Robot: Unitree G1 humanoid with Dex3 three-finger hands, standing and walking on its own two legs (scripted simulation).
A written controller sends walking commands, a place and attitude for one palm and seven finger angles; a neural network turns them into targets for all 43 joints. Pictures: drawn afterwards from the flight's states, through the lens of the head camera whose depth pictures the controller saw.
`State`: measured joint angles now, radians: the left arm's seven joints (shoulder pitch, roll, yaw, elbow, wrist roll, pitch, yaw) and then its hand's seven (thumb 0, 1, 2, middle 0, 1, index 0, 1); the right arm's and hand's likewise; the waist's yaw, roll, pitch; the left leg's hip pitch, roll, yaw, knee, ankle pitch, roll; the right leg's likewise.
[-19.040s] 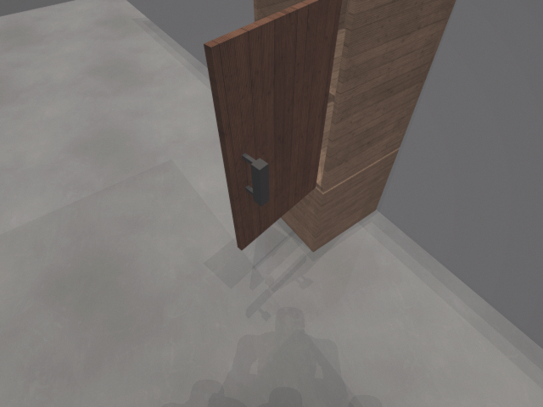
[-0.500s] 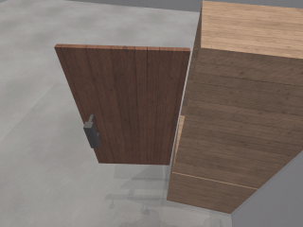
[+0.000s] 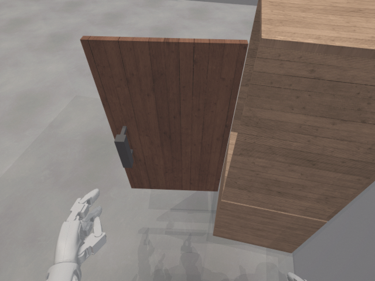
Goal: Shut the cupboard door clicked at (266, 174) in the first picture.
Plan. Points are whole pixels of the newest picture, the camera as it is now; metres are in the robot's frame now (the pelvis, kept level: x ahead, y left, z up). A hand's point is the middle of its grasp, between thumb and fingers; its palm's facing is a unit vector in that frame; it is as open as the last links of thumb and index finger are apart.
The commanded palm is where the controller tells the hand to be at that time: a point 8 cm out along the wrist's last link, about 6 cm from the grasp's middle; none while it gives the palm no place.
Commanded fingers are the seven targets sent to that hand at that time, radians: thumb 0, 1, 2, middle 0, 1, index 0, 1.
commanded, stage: raise the hand and make a fist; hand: left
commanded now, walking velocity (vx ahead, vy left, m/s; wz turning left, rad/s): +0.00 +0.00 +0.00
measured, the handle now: (126, 146) +0.49 +0.19 -0.03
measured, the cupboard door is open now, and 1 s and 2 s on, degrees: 100 100 100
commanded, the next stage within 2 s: bring the fist close to the handle in 1.72 s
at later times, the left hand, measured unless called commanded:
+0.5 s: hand (120, 247) +0.21 +0.15 -0.04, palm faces -0.14 -0.99 -0.03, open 4.8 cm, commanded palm +0.17 +0.22 -0.04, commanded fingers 0.00 0.90 0.90 -0.84 -1.00 -0.84 -1.00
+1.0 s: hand (103, 237) +0.23 +0.19 -0.03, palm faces -0.04 -1.00 -0.02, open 3.1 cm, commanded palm +0.21 +0.24 -0.03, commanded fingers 0.00 0.90 0.90 -1.30 -1.50 -1.30 -1.50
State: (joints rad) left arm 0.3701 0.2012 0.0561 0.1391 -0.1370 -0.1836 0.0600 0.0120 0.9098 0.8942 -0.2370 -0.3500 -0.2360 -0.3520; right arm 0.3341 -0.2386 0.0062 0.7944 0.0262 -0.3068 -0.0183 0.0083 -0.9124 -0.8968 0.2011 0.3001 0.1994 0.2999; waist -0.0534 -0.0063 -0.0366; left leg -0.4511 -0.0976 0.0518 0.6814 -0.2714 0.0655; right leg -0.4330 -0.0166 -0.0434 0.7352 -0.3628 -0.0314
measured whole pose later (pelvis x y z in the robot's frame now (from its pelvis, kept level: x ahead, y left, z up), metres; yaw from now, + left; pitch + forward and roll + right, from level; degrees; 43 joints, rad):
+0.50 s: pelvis +0.00 -0.02 -0.10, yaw -2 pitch +17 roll -4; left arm 0.40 0.24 0.09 -0.06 -0.28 -0.44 -0.34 0.01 0.90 0.90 -0.66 -0.81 -0.66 -0.81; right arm 0.16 -0.21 0.04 0.52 0.04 -0.25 -0.03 0.01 -0.91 -0.90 0.20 0.30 0.20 0.30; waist 0.04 0.05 -0.16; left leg -1.08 -0.02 -0.02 1.33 -0.54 0.06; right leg -1.01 0.06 -0.13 1.27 -0.56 -0.07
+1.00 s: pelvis +0.01 +0.01 -0.09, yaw -3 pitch +18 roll -5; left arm 0.47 0.25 0.13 -0.14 -0.29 -0.41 -0.23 0.02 0.90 0.89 -1.12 -1.31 -1.12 -1.31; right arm 0.22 -0.23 -0.01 0.48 0.04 -0.17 -0.03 0.01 -0.91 -0.90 0.20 0.30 0.20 0.30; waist 0.01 0.03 -0.18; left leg -1.05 -0.03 0.01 1.29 -0.55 0.09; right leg -0.98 0.06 -0.10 1.22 -0.56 -0.04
